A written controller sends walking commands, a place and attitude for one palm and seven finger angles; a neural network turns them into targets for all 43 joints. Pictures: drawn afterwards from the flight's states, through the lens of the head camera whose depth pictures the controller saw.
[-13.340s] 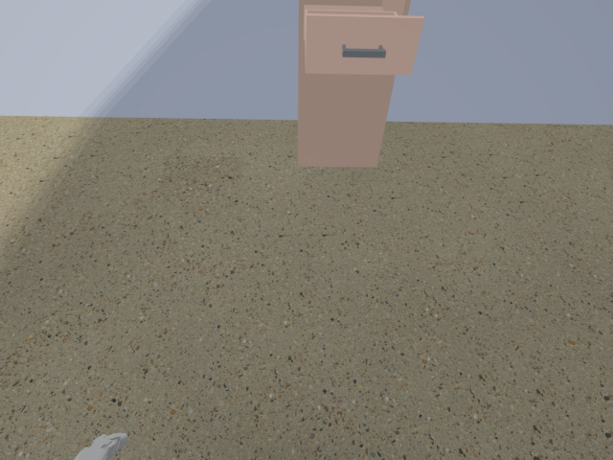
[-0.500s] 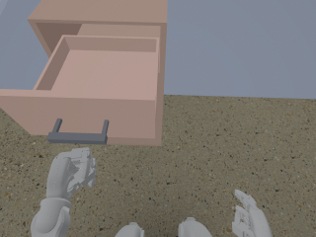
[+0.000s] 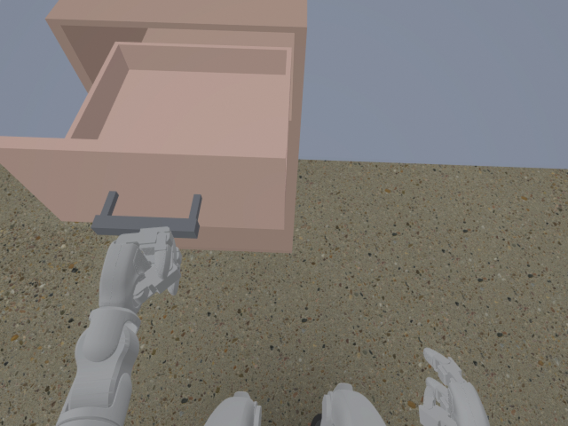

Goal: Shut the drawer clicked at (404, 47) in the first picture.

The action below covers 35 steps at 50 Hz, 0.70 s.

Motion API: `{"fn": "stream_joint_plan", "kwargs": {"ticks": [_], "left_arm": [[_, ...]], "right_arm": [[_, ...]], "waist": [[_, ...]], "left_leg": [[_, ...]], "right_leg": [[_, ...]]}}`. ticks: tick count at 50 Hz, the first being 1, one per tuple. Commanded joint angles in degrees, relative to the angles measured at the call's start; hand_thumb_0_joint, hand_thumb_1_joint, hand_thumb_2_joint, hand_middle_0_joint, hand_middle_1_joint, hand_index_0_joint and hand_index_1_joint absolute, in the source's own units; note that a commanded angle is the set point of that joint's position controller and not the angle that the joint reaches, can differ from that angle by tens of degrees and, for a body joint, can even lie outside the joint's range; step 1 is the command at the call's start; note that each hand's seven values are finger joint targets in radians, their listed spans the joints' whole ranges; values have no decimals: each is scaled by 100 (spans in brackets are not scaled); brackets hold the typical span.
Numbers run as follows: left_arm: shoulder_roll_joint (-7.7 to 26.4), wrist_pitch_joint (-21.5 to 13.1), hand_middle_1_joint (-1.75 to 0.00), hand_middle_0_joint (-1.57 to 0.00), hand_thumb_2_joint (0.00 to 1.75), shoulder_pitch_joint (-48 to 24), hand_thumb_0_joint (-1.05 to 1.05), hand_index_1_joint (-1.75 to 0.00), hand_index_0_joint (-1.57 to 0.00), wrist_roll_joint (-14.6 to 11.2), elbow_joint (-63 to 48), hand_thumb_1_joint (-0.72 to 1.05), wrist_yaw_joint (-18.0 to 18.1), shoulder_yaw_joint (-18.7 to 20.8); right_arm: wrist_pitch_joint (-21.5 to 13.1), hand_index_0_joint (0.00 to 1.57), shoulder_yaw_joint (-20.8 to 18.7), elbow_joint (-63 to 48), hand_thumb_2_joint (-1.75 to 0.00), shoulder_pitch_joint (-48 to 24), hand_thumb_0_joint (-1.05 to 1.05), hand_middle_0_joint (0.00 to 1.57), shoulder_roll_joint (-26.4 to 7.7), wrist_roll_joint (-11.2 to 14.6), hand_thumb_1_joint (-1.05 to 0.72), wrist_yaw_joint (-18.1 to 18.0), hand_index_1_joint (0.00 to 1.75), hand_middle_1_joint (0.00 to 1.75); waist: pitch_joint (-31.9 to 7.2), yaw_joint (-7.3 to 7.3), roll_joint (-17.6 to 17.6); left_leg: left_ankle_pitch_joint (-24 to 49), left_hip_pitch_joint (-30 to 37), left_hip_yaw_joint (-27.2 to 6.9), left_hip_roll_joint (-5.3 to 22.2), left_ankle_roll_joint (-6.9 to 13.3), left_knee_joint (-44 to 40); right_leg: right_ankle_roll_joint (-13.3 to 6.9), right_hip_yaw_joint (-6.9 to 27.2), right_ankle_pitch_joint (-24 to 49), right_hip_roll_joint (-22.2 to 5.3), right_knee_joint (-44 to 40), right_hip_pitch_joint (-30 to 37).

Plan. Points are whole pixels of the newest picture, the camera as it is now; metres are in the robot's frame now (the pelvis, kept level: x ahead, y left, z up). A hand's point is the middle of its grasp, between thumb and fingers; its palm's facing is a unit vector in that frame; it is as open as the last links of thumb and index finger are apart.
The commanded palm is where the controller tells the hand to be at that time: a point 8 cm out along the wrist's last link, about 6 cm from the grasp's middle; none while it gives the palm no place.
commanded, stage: push the drawer shut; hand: left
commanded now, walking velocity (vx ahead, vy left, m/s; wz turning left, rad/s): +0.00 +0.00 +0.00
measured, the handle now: (150, 213) +0.39 +0.21 +0.05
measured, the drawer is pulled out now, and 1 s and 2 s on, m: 0.27 0.15 0.03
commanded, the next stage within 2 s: none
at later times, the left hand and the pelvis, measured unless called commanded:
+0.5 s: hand (186, 228) +0.37 +0.15 +0.04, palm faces +0.00 -1.00 -0.05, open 3.4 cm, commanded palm +0.35 +0.21 +0.05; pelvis -0.01 +0.00 +0.00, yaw -1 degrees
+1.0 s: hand (191, 196) +0.42 +0.16 +0.04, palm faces +0.00 -1.00 -0.05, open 3.4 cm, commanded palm +0.41 +0.21 +0.05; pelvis -0.01 +0.00 +0.00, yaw -1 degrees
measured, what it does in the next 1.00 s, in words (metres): stands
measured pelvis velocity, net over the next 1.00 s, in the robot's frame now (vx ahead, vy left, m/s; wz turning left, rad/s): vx -0.01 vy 0.00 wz -0.03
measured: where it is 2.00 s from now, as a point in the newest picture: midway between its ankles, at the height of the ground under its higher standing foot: outside the picture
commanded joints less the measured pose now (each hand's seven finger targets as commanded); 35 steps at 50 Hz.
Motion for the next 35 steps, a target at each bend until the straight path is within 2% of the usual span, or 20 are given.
{"fn": "stream_joint_plan", "kwargs": {"ticks": [1, 3, 5, 8, 9, 10, 14, 15, 17, 19, 24, 26, 27, 28, 29, 31, 32, 33, 34, 35], "left_arm": [[719, -307, -160, -140, 90, -1953, 0, -160, -140, -44, -1014, 90, 65, 312], [926, -279, -160, -140, 90, -2149, 0, -160, -140, -29, -894, 90, 72, 474], [817, -256, -160, -140, 90, -2049, 0, -160, -140, -48, -852, 90, 73, 461], [759, -248, -160, -140, 90, -2346, 0, -160, -140, -48, -625, 90, 96, 382], [715, -270, -160, -140, 90, -2379, 0, -160, -140, -37, -614, 90, 103, 370], [779, -269, -160, -140, 90, -2336, 0, -160, -140, -49, -521, 90, 128, 462], [783, -357, -160, -140, 90, -2994, 0, -160, -140, 42, -69, 90, 200, 418], [874, -406, -160, -140, 90, -3091, 0, -160, -140, 68, -84, 90, 218, 495], [829, -444, -160, -140, 90, -3155, 0, -160, -140, 118, -1, 90, 240, 435], [923, -472, -160, -140, 90, -3345, 0, -160, -140, 142, 83, 90, 243, 505], [859, -532, -160, -140, 90, -3567, 0, -160, -140, 150, 154, 90, 244, 431], [963, -533, -160, -140, 90, -3655, 0, -160, -140, 135, 308, 90, 268, 551], [978, -530, -160, -140, 90, -3755, 0, -160, -140, 140, 463, 90, 276, 574], [1149, -537, -160, -140, 90, -3891, 0, -160, -140, 164, 647, 90, 294, 697], [1078, -574, -160, -140, 90, -4202, 0, -160, -140, 177, 685, 90, 287, 609], [1089, -642, -160, -140, 90, -4416, 0, -160, -140, 187, 811, 90, 290, 643], [1205, -660, -160, -140, 90, -4481, 0, -160, -140, 187, 920, 90, 298, 737], [1340, -700, -160, -140, 90, -4614, 0, -160, -140, 207, 920, 90, 293, 803], [1255, -703, -160, -140, 90, -4601, 0, -160, -140, 203, 1045, 90, 279, 791], [1329, -716, -160, -140, 90, -4769, 0, -160, -140, 207, 1140, 90, 263, 816]], "right_arm": [[-220, 20, -303, -689, -90, 56, 0, 20, -776, 27, -90, -88, 30, 30], [-193, 20, -295, -646, -90, 87, 0, 20, -797, 32, -90, -103, 30, 30], [-165, 20, -294, -675, -90, 112, 0, 20, -761, 28, -90, -81, 30, 30], [-131, 20, -298, -639, -90, 179, 0, 20, -791, 30, -90, -72, 30, 30], [-122, 20, -293, -637, -90, 186, 0, 20, -772, 25, -90, -57, 30, 30], [-107, 20, -301, -648, -90, 192, 0, 20, -779, 20, -90, -49, 30, 30], [-45, 20, -275, -569, -90, 226, 0, 20, -804, 18, -90, -51, 30, 30], [-38, 20, -294, -547, -90, 253, 0, 20, -813, 16, -90, -46, 30, 30], [-9, 20, -303, -536, -90, 300, 0, 20, -811, 4, -90, -31, 30, 30], [25, 20, -317, -492, -90, 362, 0, 20, -823, -8, -90, -21, 30, 30], [90, 20, -337, -444, -90, 466, 0, 20, -830, -23, -90, 15, 30, 30], [131, 20, -341, -418, -90, 497, 0, 20, -840, -25, -90, 17, 30, 30], [148, 20, -333, -390, -90, 496, 0, 20, -832, -20, -90, 12, 30, 30], [171, 20, -328, -360, -90, 503, 0, 20, -859, -18, -90, -9, 30, 30], [179, 20, -309, -336, -90, 486, 0, 20, -846, -20, -90, -18, 30, 30], [185, 20, -307, -291, -90, 504, 0, 20, -833, -24, -90, -20, 30, 30], [198, 20, -308, -276, -90, 520, 0, 20, -851, -29, -90, -25, 30, 30], [207, 20, -314, -267, -90, 537, 0, 20, -874, -30, -90, -37, 30, 30], [226, 20, -308, -251, -90, 567, 0, 20, -850, -45, -90, -33, 30, 30], [236, 20, -304, -230, -90, 579, 0, 20, -858, -40, -90, -37, 30, 30]], "waist": [[-1913, -246, 26], [-2005, -222, 133], [-2152, -143, 208], [-2077, -240, -17], [-2111, -198, 101], [-2085, -176, 23], [-1732, -316, -117], [-1825, -278, 11], [-1956, -282, 173], [-2081, -293, 211], [-2285, -304, 211], [-2275, -314, 40], [-2186, -339, -29], [-2024, -369, -120], [-2005, -427, -89], [-2010, -407, 136], [-2037, -418, 35], [-2134, -418, 169], [-2257, -415, 141], [-2226, -448, 146]], "left_leg": [[1721, 457, -218, 69, -63, -932], [1755, 474, -216, 65, -77, -957], [1960, 618, -207, 62, -105, -1020], [2019, 605, -250, 100, -102, -1034], [2023, 633, -228, 92, -116, -1056], [1923, 579, -205, 84, -109, -1062], [1556, 399, -231, 93, -85, -1093], [1611, 470, -244, 98, -106, -1106], [1761, 622, -239, 99, -125, -1101], [1891, 697, -243, 106, -133, -1077], [2291, 875, -268, 129, -169, -1091], [2157, 734, -236, 124, -145, -1090], [1974, 604, -187, 109, -116, -1085], [1845, 475, -206, 112, -99, -1091], [1703, 432, -206, 105, -95, -1090], [1636, 491, -199, 90, -100, -1101], [1580, 458, -191, 90, -87, -1087], [1657, 516, -208, 92, -90, -1068], [1714, 549, -179, 78, -82, -1058], [1719, 529, -183, 89, -94, -1056]], "right_leg": [[126, 560, 1237, -5, -775, 1681], [109, 561, 1272, -5, -761, 1743], [104, 539, 1469, -4, -748, 1852], [115, 500, 1490, 17, -752, 1777], [111, 515, 1495, 17, -762, 1809], [118, 537, 1444, 15, -797, 1853], [121, 532, 1076, 30, -847, 1594], [104, 532, 1109, 25, -820, 1584], [91, 522, 1233, 23, -795, 1575], [93, 520, 1330, 34, -758, 1561], [88, 501, 1640, 42, -723, 1646], [106, 540, 1629, 45, -766, 1749], [117, 569, 1557, 41, -809, 1789], [108, 560, 1449, 45, -820, 1719], [121, 579, 1324, 32, -822, 1652], [100, 595, 1241, 33, -833, 1599], [106, 607, 1195, 29, -860, 1627], [92, 608, 1240, 38, -813, 1595], [106, 629, 1327, 34, -826, 1673], [107, 623, 1344, 29, -819, 1645]]}}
